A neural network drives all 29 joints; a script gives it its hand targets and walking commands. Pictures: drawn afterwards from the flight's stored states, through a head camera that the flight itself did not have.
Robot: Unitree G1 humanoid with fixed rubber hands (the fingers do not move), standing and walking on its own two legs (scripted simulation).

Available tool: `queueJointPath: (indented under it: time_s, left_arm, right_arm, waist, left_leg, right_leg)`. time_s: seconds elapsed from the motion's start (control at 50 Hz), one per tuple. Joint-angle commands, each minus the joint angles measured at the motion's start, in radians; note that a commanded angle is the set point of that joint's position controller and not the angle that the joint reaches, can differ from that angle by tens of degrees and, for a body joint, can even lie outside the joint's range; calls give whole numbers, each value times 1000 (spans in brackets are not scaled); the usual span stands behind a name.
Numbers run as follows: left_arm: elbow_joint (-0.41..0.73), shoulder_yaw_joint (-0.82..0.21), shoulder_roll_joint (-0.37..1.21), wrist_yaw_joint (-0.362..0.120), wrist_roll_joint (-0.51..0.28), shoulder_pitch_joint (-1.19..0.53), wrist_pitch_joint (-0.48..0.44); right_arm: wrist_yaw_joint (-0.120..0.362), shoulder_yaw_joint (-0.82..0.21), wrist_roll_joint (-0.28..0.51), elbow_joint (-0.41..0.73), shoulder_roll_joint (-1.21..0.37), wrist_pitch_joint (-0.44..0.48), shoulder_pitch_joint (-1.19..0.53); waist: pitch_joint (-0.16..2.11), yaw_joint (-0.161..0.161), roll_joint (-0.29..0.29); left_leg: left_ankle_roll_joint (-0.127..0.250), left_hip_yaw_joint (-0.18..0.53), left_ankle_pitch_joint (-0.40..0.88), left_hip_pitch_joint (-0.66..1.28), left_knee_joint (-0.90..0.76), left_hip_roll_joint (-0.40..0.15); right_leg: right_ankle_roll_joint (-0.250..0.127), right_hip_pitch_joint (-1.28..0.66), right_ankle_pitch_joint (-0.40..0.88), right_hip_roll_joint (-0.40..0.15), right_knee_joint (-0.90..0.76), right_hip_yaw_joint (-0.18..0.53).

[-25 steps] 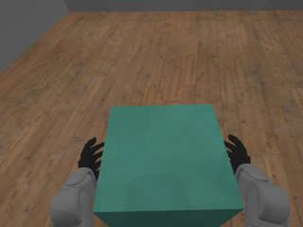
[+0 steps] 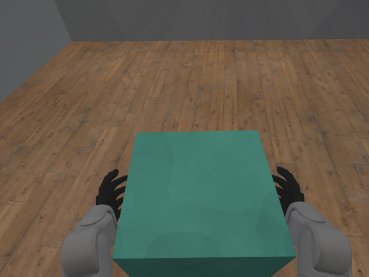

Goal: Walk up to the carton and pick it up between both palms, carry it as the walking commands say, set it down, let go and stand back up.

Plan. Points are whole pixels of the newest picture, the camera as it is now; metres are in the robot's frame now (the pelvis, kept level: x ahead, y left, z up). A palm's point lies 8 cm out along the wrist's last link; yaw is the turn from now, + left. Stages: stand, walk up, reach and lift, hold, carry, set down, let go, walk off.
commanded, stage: carry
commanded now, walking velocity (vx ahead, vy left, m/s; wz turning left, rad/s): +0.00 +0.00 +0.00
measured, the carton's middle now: (197, 215) +0.27 +0.00 +0.00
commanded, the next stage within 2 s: none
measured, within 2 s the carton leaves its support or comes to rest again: neither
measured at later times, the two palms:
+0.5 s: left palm (130, 163) +0.38 +0.15 +0.06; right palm (275, 162) +0.37 -0.19 +0.04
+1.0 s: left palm (118, 134) +0.49 +0.20 +0.06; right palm (244, 124) +0.50 -0.14 +0.06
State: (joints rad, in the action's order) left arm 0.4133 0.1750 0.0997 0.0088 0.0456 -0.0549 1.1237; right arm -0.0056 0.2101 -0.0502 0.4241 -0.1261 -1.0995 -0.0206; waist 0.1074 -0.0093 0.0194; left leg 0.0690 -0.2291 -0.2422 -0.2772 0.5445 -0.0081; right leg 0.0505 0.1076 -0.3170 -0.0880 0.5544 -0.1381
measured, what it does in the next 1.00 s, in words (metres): walks ahead: left foot, then right foot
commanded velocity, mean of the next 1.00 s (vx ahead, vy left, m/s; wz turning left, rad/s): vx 0.00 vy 0.00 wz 0.00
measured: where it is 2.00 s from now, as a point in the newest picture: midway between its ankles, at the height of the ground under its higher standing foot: (187, 272)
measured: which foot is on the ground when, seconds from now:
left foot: down 0.00-0.12, up 0.14-0.20, down 0.22-0.90, up 0.92-1.00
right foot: down 0.00-0.22, up 0.24-0.38, down 0.40-1.00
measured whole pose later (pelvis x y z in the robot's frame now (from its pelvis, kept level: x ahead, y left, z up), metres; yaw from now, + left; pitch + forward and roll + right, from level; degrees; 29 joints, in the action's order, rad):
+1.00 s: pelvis +0.23 +0.03 -0.01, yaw +1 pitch +5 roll +0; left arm 0.29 0.17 0.12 0.01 0.08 -0.10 1.02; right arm 0.02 0.25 -0.06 0.30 -0.10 -1.01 -0.08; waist 0.08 -0.02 -0.02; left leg 0.03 -0.15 -0.34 -0.30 0.57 0.00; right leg -0.02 0.15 -0.35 -0.08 0.58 -0.15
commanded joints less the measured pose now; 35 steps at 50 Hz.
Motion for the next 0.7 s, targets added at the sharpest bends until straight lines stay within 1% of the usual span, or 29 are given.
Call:
queueJointPath:
  time_s: [0.0, 0.02, 0.04, 0.06, 0.08, 0.1, 0.12, 0.14, 0.16, 0.18, 0.2, 0.22, 0.24, 0.26, 0.28, 0.3, 0.32, 0.34, 0.36, 0.38, 0.4, 0.42, 0.46, 0.48, 0.5, 0.52, 0.58, 0.64, 0.68]
  left_arm:
    - [25, -741, 720, -205, -284, -349, 30]
    - [34, -745, 726, -207, -289, -370, 28]
    - [32, -746, 733, -208, -295, -380, 25]
    - [78, -764, 726, -207, -318, -428, 20]
    - [96, -777, 741, -206, -336, -433, 21]
    - [88, -763, 732, -202, -337, -463, 23]
    - [73, -746, 703, -201, -327, -446, 28]
    - [63, -739, 676, -198, -308, -406, 35]
    - [56, -765, 679, -195, -311, -407, 36]
    - [98, -785, 682, -198, -305, -401, 28]
    - [101, -771, 693, -197, -302, -411, 29]
    - [65, -757, 689, -197, -289, -382, 26]
    - [12, -754, 714, -189, -274, -344, 30]
    - [-67, -751, 729, -197, -280, -338, 28]
    - [4, -776, 748, -192, -308, -390, 19]
    - [77, -789, 743, -192, -327, -442, 12]
    - [120, -789, 753, -193, -326, -491, -4]
    - [102, -775, 767, -190, -314, -462, -12]
    - [131, -782, 794, -184, -323, -459, -23]
    - [176, -782, 769, -177, -319, -447, -34]
    - [159, -767, 762, -177, -303, -454, -46]
    - [163, -767, 755, -170, -281, -433, -42]
    - [91, -736, 724, -171, -248, -387, -34]
    - [35, -719, 704, -173, -229, -345, -41]
    - [20, -725, 701, -177, -240, -342, -42]
    - [-32, -707, 695, -182, -224, -350, -51]
    - [-70, -699, 677, -186, -217, -331, -50]
    - [21, -739, 687, -195, -283, -416, -43]
    - [44, -744, 703, -193, -298, -453, -31]
  right_arm:
    - [199, -846, 324, 60, -710, -46, -429]
    - [200, -854, 334, 63, -724, -44, -442]
    - [202, -858, 341, 74, -719, -43, -457]
    - [203, -847, 345, 72, -718, -41, -450]
    - [199, -850, 357, 119, -722, -40, -499]
    - [197, -846, 363, 104, -733, -46, -522]
    - [195, -844, 354, 75, -712, -49, -512]
    - [193, -840, 350, 37, -702, -55, -477]
    - [195, -816, 322, -31, -701, -55, -379]
    - [196, -835, 324, -16, -732, -45, -349]
    - [194, -824, 314, -27, -734, -44, -325]
    - [193, -825, 319, -23, -733, -38, -347]
    - [199, -823, 328, 10, -718, -41, -371]
    - [200, -795, 314, -3, -692, -33, -398]
    - [201, -827, 347, 61, -713, -19, -454]
    - [205, -847, 362, 96, -720, -13, -491]
    - [205, -869, 379, 155, -734, 3, -547]
    - [208, -855, 375, 141, -734, 7, -533]
    - [211, -863, 389, 161, -742, 9, -555]
    - [215, -882, 395, 156, -751, 4, -527]
    - [215, -869, 373, 135, -747, 9, -523]
    - [219, -901, 393, 150, -745, -3, -548]
    - [207, -888, 358, 100, -710, -3, -499]
    - [198, -860, 318, 48, -690, 12, -443]
    - [194, -854, 307, 42, -683, 14, -440]
    - [192, -807, 263, -19, -668, 22, -420]
    - [195, -817, 276, -19, -659, 18, -454]
    - [190, -826, 304, -11, -701, 9, -478]
    - [192, -826, 324, -5, -726, 0, -497]
  waist:
    - [216, -7, 93]
    - [201, -21, 76]
    - [190, -26, 23]
    - [194, -27, -59]
    - [159, -28, -208]
    - [71, -27, -313]
    - [32, -25, -266]
    - [50, -12, -229]
    - [149, 23, -114]
    - [275, 42, 44]
    - [273, 30, 211]
    - [285, 16, 108]
    - [205, 23, 74]
    - [179, 25, 82]
    - [159, 24, 150]
    - [206, 14, 231]
    - [245, 6, 243]
    - [262, -10, 222]
    - [317, -17, 177]
    - [364, -15, 14]
    - [377, 0, -180]
    - [333, -5, -225]
    - [277, -6, -238]
    - [290, 4, -182]
    - [281, 9, -158]
    - [259, 12, -146]
    - [189, -4, -153]
    - [176, -5, -88]
    - [201, -2, -39]
  left_leg:
    - [28, 116, 1332, 397, 39, -219]
    - [12, 78, 1334, 344, 78, -196]
    - [-18, 35, 1173, 208, 152, -155]
    - [-40, 18, 836, 12, 197, -106]
    - [-51, -2, 181, -264, 218, -38]
    - [-57, -27, -317, -447, 154, 37]
    - [-41, -33, -343, -374, 52, 59]
    - [-40, -57, -219, -203, -124, 69]
    - [-22, -50, 165, 139, -206, 44]
    - [61, 138, 831, 449, -149, -124]
    - [172, 349, 1343, 607, -91, -301]
    - [172, 325, 1410, 588, -84, -342]
    - [114, 304, 1445, 533, -97, -310]
    - [104, 306, 1382, 594, -73, -299]
    - [103, 304, 1267, 566, -97, -305]
    - [107, 236, 1051, 453, -62, -300]
    - [77, 178, 958, 363, -33, -268]
    - [37, 115, 849, 245, 5, -228]
    - [14, 103, 705, 151, 49, -194]
    - [-26, 92, 368, 47, 134, -137]
    - [-42, 124, -135, -10, 157, -74]
    - [-43, 164, -320, -28, 189, -37]
    - [-51, 169, -319, -74, 120, -61]
    - [-61, 160, -179, -61, 48, -84]
    - [-59, 152, 87, 16, 16, -102]
    - [-55, 152, 275, 69, 25, -115]
    - [-57, 91, 429, 106, -5, -84]
    - [-42, 62, 521, 80, 40, -67]
    - [-22, 90, 663, 109, 10, -82]
  right_leg:
    - [12, 142, 136, 28, -100, -111]
    - [10, 78, 181, 33, -194, -125]
    - [6, -43, 435, 13, -212, -89]
    - [-22, -202, 773, -36, -174, -27]
    - [-72, -392, 1181, -133, -100, 85]
    - [-121, -466, 1431, -178, -29, 115]
    - [-132, -362, 1444, -147, -8, 54]
    - [-117, -280, 1389, -112, 49, -24]
    - [-59, -77, 1205, -92, 181, -110]
    - [3, 162, 677, -24, 368, -129]
    - [-8, 384, -185, 89, 471, -58]
    - [-52, 362, -270, 51, 424, 37]
    - [-42, 422, -279, 64, 382, 19]
    - [-39, 527, -257, 76, 280, 3]
    - [-47, 517, -230, 52, 238, -6]
    - [-46, 373, -192, 15, 80, 32]
    - [-44, 227, -122, 28, -22, 9]
    - [-42, 81, 72, 29, -146, 5]
    - [-73, -53, 210, -24, -186, 87]
    - [-150, -151, 593, -182, -156, 272]
    - [-208, -177, 893, -287, -138, 376]
    - [-246, -137, 1050, -290, -121, 391]
    - [-250, -197, 1048, -259, -102, 286]
    - [-214, -234, 1105, -241, -63, 207]
    - [-166, -162, 1117, -199, -17, 143]
    - [-123, -88, 1048, -148, 10, 93]
    - [-80, -26, 947, -78, 14, 64]
    - [-69, -36, 1019, -69, 65, 48]
    - [-73, -22, 872, -48, 105, 32]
